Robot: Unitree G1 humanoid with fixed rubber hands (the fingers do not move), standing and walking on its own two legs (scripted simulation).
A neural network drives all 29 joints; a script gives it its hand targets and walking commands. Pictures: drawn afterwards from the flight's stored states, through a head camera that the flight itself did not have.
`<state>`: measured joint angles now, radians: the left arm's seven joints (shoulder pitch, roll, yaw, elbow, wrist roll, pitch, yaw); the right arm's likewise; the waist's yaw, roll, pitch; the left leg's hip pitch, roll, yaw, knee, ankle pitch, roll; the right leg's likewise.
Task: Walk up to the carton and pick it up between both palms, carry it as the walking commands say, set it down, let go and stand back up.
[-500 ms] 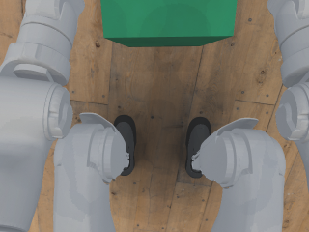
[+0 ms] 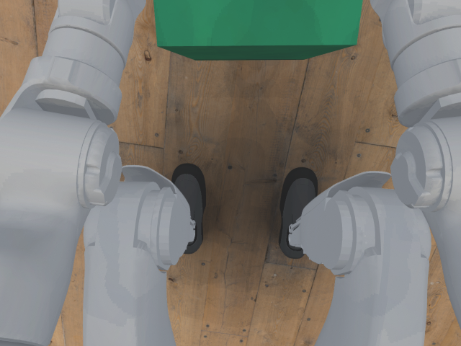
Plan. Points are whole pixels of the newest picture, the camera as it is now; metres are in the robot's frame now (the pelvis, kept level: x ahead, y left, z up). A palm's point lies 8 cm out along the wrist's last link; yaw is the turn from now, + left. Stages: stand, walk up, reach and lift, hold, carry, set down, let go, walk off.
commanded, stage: reach and lift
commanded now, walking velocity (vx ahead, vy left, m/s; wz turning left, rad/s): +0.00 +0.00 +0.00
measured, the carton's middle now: out of the picture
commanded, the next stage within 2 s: none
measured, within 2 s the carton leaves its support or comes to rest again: leaves its support in 0.74 s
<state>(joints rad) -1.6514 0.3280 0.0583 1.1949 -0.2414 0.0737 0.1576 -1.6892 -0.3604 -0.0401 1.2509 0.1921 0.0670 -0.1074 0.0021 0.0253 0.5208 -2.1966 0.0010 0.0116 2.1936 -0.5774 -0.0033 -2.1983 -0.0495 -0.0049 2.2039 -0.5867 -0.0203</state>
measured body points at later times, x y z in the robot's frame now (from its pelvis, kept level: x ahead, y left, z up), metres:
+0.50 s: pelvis +0.00 +0.00 -0.02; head +0.38 -0.02 +0.21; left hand +0.59 +0.14 -0.19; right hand +0.59 -0.16 -0.19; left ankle +0.12 +0.12 -0.34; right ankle +0.11 -0.12 -0.34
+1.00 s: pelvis +0.01 +0.00 +0.01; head +0.37 -0.01 +0.28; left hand +0.59 +0.13 -0.12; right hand +0.59 -0.17 -0.12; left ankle +0.12 +0.12 -0.34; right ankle +0.11 -0.12 -0.34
